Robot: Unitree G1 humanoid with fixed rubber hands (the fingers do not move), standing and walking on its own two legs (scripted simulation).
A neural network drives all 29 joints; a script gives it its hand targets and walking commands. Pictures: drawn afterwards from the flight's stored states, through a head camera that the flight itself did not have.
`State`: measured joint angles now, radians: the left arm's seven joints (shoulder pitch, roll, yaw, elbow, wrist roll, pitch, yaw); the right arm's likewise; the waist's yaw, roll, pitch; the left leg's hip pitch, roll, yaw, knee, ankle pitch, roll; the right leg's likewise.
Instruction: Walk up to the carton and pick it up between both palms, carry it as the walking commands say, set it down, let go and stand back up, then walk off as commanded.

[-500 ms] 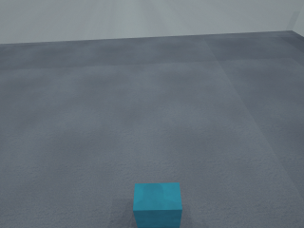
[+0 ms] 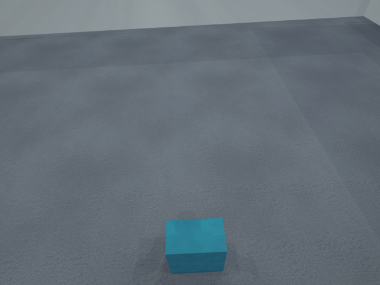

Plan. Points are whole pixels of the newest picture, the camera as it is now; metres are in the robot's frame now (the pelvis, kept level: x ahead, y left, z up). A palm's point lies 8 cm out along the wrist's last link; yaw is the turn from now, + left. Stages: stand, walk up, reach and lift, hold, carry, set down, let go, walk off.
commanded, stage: walk off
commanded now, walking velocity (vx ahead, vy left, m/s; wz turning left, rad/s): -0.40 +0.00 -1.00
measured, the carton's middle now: (196, 247) +0.44 +0.04 -0.64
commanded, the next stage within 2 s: none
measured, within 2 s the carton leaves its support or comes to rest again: neither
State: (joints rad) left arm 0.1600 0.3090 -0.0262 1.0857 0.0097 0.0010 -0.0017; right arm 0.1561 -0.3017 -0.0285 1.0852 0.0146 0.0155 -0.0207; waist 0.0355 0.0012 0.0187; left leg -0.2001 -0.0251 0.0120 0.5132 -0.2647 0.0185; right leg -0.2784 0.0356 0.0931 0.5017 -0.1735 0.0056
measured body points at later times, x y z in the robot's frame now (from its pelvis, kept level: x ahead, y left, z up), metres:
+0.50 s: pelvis -0.13 +0.12 -0.01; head -0.08 +0.13 +0.43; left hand +0.04 +0.35 -0.17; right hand -0.12 -0.16 -0.13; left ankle -0.03 +0.14 -0.74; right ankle -0.27 +0.00 -0.62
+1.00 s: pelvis -0.24 +0.24 -0.02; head -0.19 +0.20 +0.43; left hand +0.04 +0.32 -0.16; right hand -0.41 -0.01 -0.14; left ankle -0.16 +0.34 -0.72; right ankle -0.35 +0.09 -0.74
